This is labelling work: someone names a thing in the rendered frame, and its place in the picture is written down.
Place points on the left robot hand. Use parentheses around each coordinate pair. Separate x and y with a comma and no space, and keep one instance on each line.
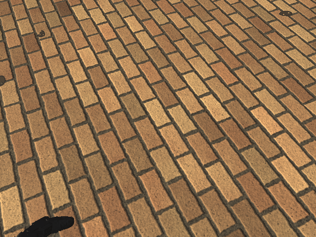
(47,225)

